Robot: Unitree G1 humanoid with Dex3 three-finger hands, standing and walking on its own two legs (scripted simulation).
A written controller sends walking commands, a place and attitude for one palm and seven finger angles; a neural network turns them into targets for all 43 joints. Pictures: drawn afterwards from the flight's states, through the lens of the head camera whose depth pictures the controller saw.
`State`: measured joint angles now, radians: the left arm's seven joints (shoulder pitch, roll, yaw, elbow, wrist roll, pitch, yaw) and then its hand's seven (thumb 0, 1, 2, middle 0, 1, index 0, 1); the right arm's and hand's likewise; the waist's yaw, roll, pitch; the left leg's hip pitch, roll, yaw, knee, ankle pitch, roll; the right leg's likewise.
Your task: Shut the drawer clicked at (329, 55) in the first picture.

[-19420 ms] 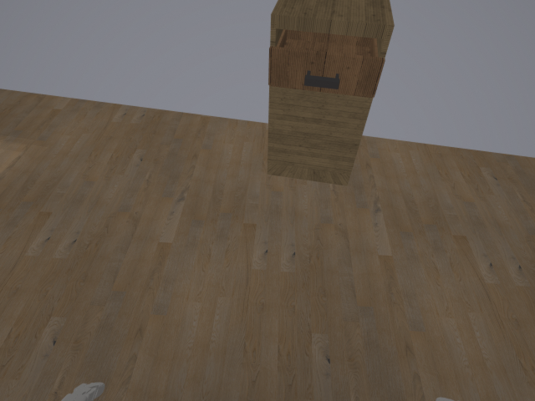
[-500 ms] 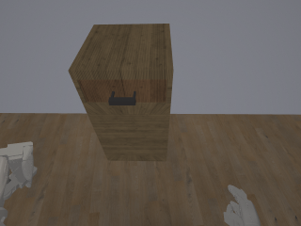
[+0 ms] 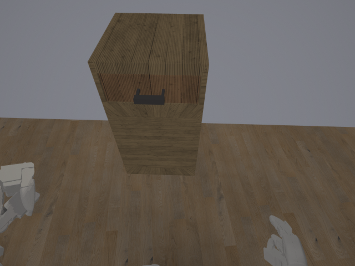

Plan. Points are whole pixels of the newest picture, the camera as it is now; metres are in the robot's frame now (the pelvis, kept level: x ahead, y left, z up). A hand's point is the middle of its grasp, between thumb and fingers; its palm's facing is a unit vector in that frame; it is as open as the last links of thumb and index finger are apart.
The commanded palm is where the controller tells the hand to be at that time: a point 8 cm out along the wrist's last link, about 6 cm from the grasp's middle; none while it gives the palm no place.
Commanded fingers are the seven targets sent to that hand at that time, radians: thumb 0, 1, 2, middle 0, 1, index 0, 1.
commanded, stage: step back with the hand held close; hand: left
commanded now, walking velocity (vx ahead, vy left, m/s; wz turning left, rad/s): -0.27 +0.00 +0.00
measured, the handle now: (150, 95) +0.71 +0.17 -0.07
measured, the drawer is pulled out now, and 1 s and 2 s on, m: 0.00 0.00 0.00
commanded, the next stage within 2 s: stop stepping back and stand still in 0.66 s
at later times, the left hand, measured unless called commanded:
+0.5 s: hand (5, 250) +0.11 +0.23 +0.18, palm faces +0.30 -0.82 -0.48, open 3.2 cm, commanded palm +0.05 +0.28 +0.19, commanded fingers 0.00 0.90 0.90 -1.40 -1.60 -1.40 -1.60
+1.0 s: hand out of the picture +0.03 +0.29 +0.17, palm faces +0.37 -0.86 -0.34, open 3.2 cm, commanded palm -0.03 +0.33 +0.19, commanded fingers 0.00 0.90 0.90 -1.40 -1.60 -1.40 -1.60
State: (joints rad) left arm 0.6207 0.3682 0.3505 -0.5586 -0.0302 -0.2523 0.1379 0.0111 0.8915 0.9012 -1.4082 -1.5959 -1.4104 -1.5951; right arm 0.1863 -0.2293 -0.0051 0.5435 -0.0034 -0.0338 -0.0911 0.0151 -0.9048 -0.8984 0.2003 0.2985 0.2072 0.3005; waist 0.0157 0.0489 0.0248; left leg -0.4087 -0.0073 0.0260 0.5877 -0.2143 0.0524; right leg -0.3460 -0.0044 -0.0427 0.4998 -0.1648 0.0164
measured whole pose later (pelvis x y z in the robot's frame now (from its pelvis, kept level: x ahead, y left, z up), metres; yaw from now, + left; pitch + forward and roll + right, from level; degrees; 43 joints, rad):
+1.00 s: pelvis -0.17 +0.05 -0.02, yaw -1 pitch -2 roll -5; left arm 0.54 0.41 0.37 -0.62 -0.05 -0.19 0.13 0.01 0.89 0.90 -1.41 -1.60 -1.42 -1.60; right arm 0.23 -0.18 0.03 0.65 -0.02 -0.09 -0.09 0.01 -0.90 -0.90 0.20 0.30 0.21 0.30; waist 0.00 -0.01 -0.02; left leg -0.51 -0.03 0.02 0.60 -0.09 0.04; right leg -0.15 0.04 -0.02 0.64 -0.50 0.00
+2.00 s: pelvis -0.28 +0.10 +0.00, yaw +0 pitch -1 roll +0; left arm 0.64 0.38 0.37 -0.60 -0.02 -0.23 0.16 0.01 0.89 0.90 -1.41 -1.60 -1.41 -1.60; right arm 0.26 -0.20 0.01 0.66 -0.01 -0.11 -0.07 0.02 -0.91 -0.90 0.20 0.30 0.21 0.30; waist 0.00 0.01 0.01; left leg -0.30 0.03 0.02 0.58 -0.26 0.00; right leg -0.28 0.00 -0.08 0.59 -0.29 -0.03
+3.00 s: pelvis -0.27 +0.12 +0.01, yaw +1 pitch -1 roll +0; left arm 0.15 0.20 0.02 1.13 0.01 -0.01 0.02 0.00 0.91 0.90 -0.21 -0.31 -0.21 -0.31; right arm 0.20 -0.19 -0.01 1.12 -0.02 0.00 -0.02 0.01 -0.91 -0.90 0.20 0.30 0.20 0.30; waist -0.01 0.02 0.05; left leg -0.20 -0.01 0.03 0.38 -0.17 0.02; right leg -0.18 -0.02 -0.06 0.41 -0.20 0.00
